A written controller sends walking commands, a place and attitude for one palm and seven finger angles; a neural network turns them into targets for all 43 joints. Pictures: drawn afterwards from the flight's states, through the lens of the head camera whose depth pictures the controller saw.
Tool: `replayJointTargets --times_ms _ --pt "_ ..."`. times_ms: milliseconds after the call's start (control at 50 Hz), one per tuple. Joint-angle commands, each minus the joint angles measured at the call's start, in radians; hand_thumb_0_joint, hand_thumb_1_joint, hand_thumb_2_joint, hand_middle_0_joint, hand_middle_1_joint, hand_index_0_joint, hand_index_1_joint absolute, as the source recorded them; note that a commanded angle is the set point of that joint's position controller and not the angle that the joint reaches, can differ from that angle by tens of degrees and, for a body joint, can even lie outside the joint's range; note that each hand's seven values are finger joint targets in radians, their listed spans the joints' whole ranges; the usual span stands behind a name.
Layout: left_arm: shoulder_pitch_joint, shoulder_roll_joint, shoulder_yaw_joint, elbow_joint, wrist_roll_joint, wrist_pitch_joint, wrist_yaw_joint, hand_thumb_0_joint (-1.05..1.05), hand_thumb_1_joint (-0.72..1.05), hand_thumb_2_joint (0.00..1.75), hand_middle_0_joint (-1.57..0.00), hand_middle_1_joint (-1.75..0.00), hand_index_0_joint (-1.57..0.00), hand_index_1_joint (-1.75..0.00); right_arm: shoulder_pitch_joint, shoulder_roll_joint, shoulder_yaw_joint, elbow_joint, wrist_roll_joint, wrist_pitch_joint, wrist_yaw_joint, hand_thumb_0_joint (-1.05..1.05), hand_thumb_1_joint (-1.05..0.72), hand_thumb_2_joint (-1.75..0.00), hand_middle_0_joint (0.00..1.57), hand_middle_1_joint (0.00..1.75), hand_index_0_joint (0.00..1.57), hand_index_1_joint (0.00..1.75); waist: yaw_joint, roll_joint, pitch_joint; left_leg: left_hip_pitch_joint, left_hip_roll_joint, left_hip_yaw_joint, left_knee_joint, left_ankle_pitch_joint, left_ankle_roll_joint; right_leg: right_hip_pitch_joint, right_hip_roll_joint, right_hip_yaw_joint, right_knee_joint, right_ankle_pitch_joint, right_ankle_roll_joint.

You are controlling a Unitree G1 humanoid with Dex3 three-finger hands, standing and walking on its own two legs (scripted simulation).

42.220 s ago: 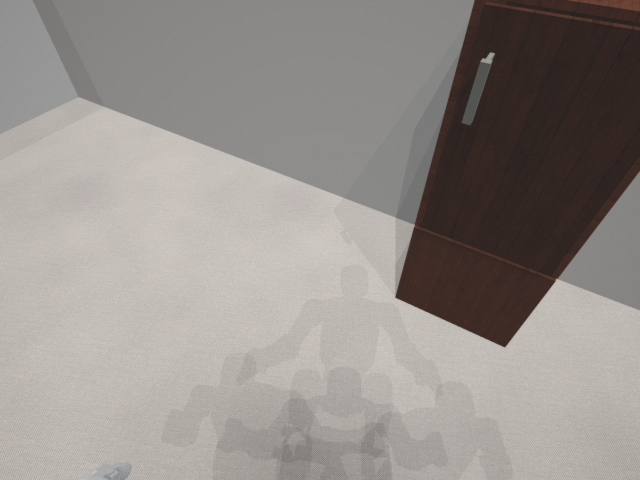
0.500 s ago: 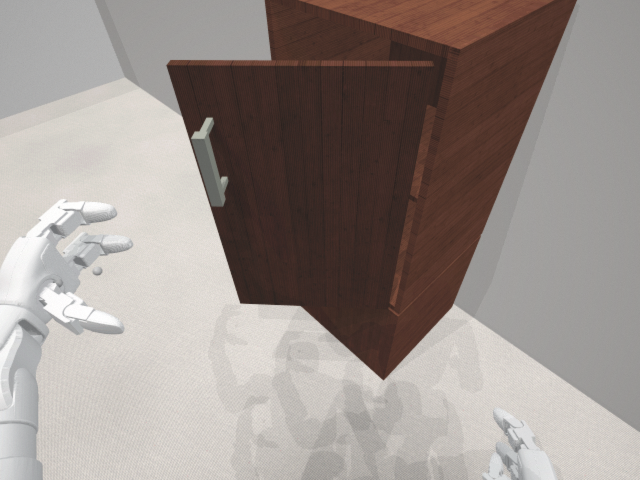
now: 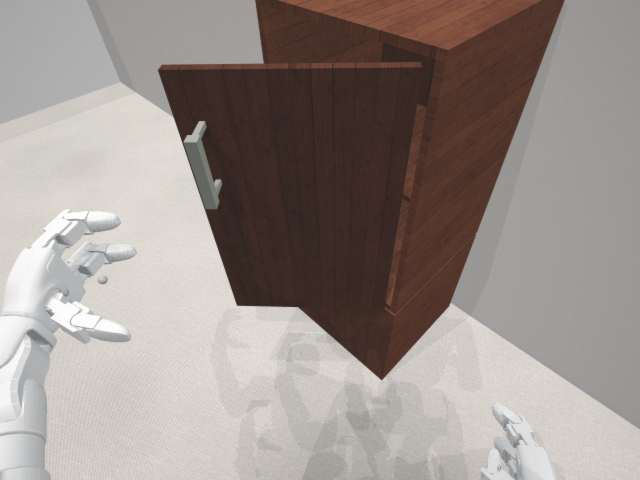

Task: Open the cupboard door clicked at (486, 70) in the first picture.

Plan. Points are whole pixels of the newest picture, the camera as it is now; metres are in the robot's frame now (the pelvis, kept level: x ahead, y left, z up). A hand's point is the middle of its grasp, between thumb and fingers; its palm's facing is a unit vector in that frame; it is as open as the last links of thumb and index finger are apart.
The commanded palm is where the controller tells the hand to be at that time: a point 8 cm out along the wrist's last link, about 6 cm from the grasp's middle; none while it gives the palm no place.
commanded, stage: move the hooked fingers beside the handle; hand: left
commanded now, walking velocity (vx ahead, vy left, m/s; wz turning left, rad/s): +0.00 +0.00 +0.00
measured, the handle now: (206, 166) +0.54 +0.23 +0.11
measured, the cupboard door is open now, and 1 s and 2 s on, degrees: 42 42 42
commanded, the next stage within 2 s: none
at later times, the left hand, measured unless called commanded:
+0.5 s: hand (133, 242) +0.35 +0.27 +0.13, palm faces +0.08 -1.00 -0.03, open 13.9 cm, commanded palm +0.32 +0.32 +0.13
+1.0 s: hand (146, 213) +0.41 +0.27 +0.13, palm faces +0.07 -1.00 -0.02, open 13.9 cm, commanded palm +0.39 +0.32 +0.12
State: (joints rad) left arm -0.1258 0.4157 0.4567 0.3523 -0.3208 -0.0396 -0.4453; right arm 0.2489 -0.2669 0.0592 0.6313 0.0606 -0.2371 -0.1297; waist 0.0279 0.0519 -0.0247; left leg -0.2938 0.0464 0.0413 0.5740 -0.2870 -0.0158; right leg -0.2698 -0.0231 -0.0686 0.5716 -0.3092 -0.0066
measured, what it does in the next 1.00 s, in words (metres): stands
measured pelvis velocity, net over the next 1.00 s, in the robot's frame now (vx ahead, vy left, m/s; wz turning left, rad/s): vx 0.00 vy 0.01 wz -0.01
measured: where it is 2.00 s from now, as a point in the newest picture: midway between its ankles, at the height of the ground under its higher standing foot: outside the picture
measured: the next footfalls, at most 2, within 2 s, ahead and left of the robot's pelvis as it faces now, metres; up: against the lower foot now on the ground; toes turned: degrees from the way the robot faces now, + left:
none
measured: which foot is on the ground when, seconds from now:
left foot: down 0.00-1.00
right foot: down 0.00-1.00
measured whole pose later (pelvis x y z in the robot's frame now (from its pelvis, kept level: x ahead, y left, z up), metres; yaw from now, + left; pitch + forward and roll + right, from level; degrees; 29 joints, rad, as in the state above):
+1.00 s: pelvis +0.00 +0.01 -0.01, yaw +0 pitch +6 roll +0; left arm -0.60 0.53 0.46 0.89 -0.20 -0.17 -0.42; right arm 0.33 -0.29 0.04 0.67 0.04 -0.13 -0.10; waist -0.05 0.03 -0.03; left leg -0.44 0.05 0.05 0.64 -0.31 -0.01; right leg -0.41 -0.02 -0.06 0.62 -0.32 0.00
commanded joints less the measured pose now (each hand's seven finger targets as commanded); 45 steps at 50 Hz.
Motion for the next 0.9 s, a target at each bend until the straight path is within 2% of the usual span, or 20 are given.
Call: replayJointTargets --times_ms 0,40,100,140,180,240,360,380,440,460,480,520,560,640,680,760,780,800,840,880 --pt "-0.275 0.275 0.084 -0.185 -0.029 -0.063 0.005 0.0 -0.5 0.3 -0.3 -1.2 -0.3 -1.2 -0.09 -0.13 -0.052 -0.155 0.007 -0.063 -0.01 0.0 -0.9 -0.9 0.2 0.3 0.2 0.3 0.0 -0.008 -0.167 0.088 -0.047 -0.027 -0.067 0.154 0.044 0.006 0.024 0.03 -0.092 0.221 0.001" --pt "-0.353 0.25 0.04 -0.193 -0.016 -0.067 0.01 0.0 -0.5 0.3 -0.3 -1.2 -0.3 -1.2 -0.089 -0.128 -0.051 -0.148 0.009 -0.065 -0.013 0.0 -0.9 -0.9 0.2 0.3 0.2 0.3 -0.02 0.027 -0.16 0.103 -0.047 -0.029 -0.066 0.146 0.043 -0.022 0.025 0.027 -0.093 0.207 0.001" --pt "-0.43 0.254 0.022 -0.166 -0.005 -0.073 0.019 0.0 -0.5 0.3 -0.3 -1.2 -0.3 -1.2 -0.073 -0.132 -0.053 -0.134 0.008 -0.066 -0.019 0.0 -0.9 -0.9 0.2 0.3 0.2 0.3 -0.037 -0.003 -0.162 0.106 -0.045 -0.037 -0.066 0.117 0.046 -0.042 0.028 0.027 -0.099 0.168 0.001" --pt "-0.469 0.273 0.028 -0.158 0.01 -0.087 0.028 0.0 -0.5 0.3 -0.3 -1.2 -0.3 -1.2 -0.067 -0.134 -0.053 -0.126 0.005 -0.066 -0.022 0.0 -0.9 -0.9 0.2 0.3 0.2 0.3 -0.035 0.028 -0.188 0.117 -0.046 -0.042 -0.064 0.134 0.043 -0.035 0.025 0.025 -0.089 0.18 -0.003" --pt "-0.484 0.292 0.041 -0.138 0.015 -0.093 0.035 0.0 -0.5 0.3 -0.3 -1.2 -0.3 -1.2 -0.061 -0.135 -0.052 -0.122 0.002 -0.063 -0.02 0.0 -0.9 -0.9 0.2 0.3 0.2 0.3 -0.031 0.014 -0.214 0.112 -0.046 -0.045 -0.062 0.149 0.043 -0.016 0.024 0.027 -0.085 0.197 -0.004" --pt "-0.493 0.281 0.033 -0.107 0.024 -0.104 0.044 0.0 -0.5 0.3 -0.3 -1.2 -0.3 -1.2 -0.057 -0.132 -0.052 -0.12 0.0 -0.061 -0.017 0.0 -0.9 -0.9 0.2 0.3 0.2 0.3 -0.024 0.049 -0.233 0.119 -0.046 -0.046 -0.061 0.173 0.039 -0.011 0.023 0.021 -0.074 0.219 -0.009" --pt "-0.487 0.297 0.047 -0.003 0.032 -0.091 0.052 0.0 -0.5 0.3 -0.3 -1.2 -0.3 -1.2 -0.029 -0.142 -0.059 -0.119 0.0 -0.038 -0.001 0.0 -0.9 -0.9 0.2 0.3 0.2 0.3 -0.017 -0.026 -0.237 0.083 -0.043 -0.038 -0.051 0.227 0.042 0.012 0.022 0.02 -0.059 0.294 -0.007" --pt "-0.467 0.32 0.073 0.008 0.035 -0.091 0.055 0.0 -0.5 0.3 -0.3 -1.2 -0.3 -1.2 -0.024 -0.145 -0.063 -0.12 0.001 -0.032 0.001 0.0 -0.9 -0.9 0.2 0.3 0.2 0.3 -0.012 -0.012 -0.248 0.081 -0.043 -0.033 -0.051 0.24 0.042 0.019 0.022 0.021 -0.055 0.309 -0.007" --pt "-0.489 0.31 0.065 -0.022 0.037 -0.105 0.058 0.0 -0.5 0.3 -0.3 -1.2 -0.3 -1.2 -0.017 -0.142 -0.065 -0.13 -0.002 -0.021 0.008 0.0 -0.9 -0.9 0.2 0.3 0.2 0.3 -0.013 0.007 -0.271 0.091 -0.044 -0.029 -0.045 0.277 0.041 0.026 0.023 0.022 -0.045 0.347 -0.008" --pt "-0.488 0.319 0.066 -0.009 0.04 -0.108 0.06 0.0 -0.5 0.3 -0.3 -1.2 -0.3 -1.2 -0.009 -0.144 -0.067 -0.127 -0.002 -0.016 0.01 0.0 -0.9 -0.9 0.2 0.3 0.2 0.3 -0.017 -0.018 -0.259 0.082 -0.039 -0.027 -0.042 0.272 0.043 0.026 0.024 0.022 -0.047 0.342 -0.007" --pt "-0.528 0.292 0.04 -0.017 0.038 -0.114 0.058 0.0 -0.5 0.3 -0.3 -1.2 -0.3 -1.2 -0.01 -0.143 -0.067 -0.126 0.0 -0.015 0.01 0.0 -0.9 -0.9 0.2 0.3 0.2 0.3 -0.03 -0.01 -0.253 0.086 -0.042 -0.026 -0.043 0.259 0.045 0.009 0.026 0.025 -0.05 0.335 -0.005" --pt "-0.572 0.305 0.046 -0.006 0.042 -0.127 0.058 0.0 -0.5 0.3 -0.3 -1.2 -0.3 -1.2 0.001 -0.147 -0.069 -0.118 -0.002 -0.009 0.009 0.0 -0.9 -0.9 0.2 0.3 0.2 0.3 -0.037 0.016 -0.249 0.09 -0.042 -0.028 -0.043 0.247 0.044 -0.008 0.027 0.027 -0.051 0.316 -0.007" --pt "-0.603 0.321 0.045 0.024 0.044 -0.134 0.058 0.0 -0.5 0.3 -0.3 -1.2 -0.3 -1.2 0.015 -0.152 -0.072 -0.108 -0.002 -0.002 0.006 0.0 -0.9 -0.9 0.2 0.3 0.2 0.3 -0.048 -0.031 -0.239 0.079 -0.038 -0.025 -0.039 0.224 0.047 -0.012 0.028 0.027 -0.056 0.298 -0.004" --pt "-0.652 0.333 0.046 0.061 0.06 -0.147 0.053 0.0 -0.5 0.3 -0.3 -1.2 -0.3 -1.2 0.029 -0.154 -0.075 -0.097 -0.003 0.006 0.004 0.0 -0.9 -0.9 0.2 0.3 0.2 0.3 -0.049 0.041 -0.274 0.094 -0.044 -0.031 -0.032 0.246 0.044 -0.016 0.027 0.028 -0.044 0.311 -0.011" --pt "-0.68 0.321 0.027 0.091 0.059 -0.15 0.05 0.0 -0.5 0.3 -0.3 -1.2 -0.3 -1.2 0.037 -0.155 -0.075 -0.091 -0.004 0.013 0.006 0.0 -0.9 -0.9 0.2 0.3 0.2 0.3 -0.058 0.025 -0.275 0.092 -0.043 -0.029 -0.025 0.24 0.048 -0.025 0.028 0.032 -0.046 0.312 -0.008" --pt "-0.729 0.384 0.058 0.213 0.065 -0.156 0.041 0.0 -0.5 0.3 -0.3 -1.2 -0.3 -1.2 0.061 -0.169 -0.073 -0.076 -0.004 0.032 0.004 0.0 -0.9 -0.9 0.2 0.3 0.2 0.3 -0.068 -0.044 -0.244 0.036 -0.038 -0.031 -0.021 0.192 0.05 -0.04 0.027 0.034 -0.045 0.277 -0.006" --pt "-0.744 0.379 0.056 0.242 0.064 -0.157 0.037 0.0 -0.5 0.3 -0.3 -1.2 -0.3 -1.2 0.059 -0.168 -0.072 -0.078 -0.004 0.033 0.006 0.0 -0.9 -0.9 0.2 0.3 0.2 0.3 -0.069 -0.03 -0.242 0.028 -0.044 -0.027 -0.019 0.184 0.05 -0.046 0.026 0.038 -0.045 0.276 -0.004" --pt "-0.777 0.414 0.074 0.249 0.073 -0.165 0.037 0.0 -0.5 0.3 -0.3 -1.2 -0.3 -1.2 0.067 -0.173 -0.074 -0.073 -0.005 0.038 0.005 0.0 -0.9 -0.9 0.2 0.3 0.2 0.3 -0.071 -0.012 -0.257 0.028 -0.044 -0.029 -0.015 0.189 0.05 -0.047 0.025 0.039 -0.04 0.279 -0.005" --pt "-0.829 0.38 0.027 0.263 0.085 -0.179 0.032 0.0 -0.5 0.3 -0.3 -1.2 -0.3 -1.2 0.073 -0.169 -0.072 -0.078 -0.006 0.044 0.01 0.0 -0.9 -0.9 0.2 0.3 0.2 0.3 -0.078 0.035 -0.274 0.038 -0.046 -0.032 -0.008 0.197 0.047 -0.065 0.026 0.038 -0.031 0.277 -0.01" --pt "-0.863 0.397 0.029 0.292 0.09 -0.194 0.03 0.0 -0.5 0.3 -0.3 -1.2 -0.3 -1.2 0.088 -0.173 -0.074 -0.076 -0.009 0.052 0.013 0.0 -0.9 -0.9 0.2 0.3 0.2 0.3 -0.082 0.017 -0.29 0.035 -0.043 -0.035 0.002 0.201 0.05 -0.07 0.029 0.039 -0.025 0.278 -0.009"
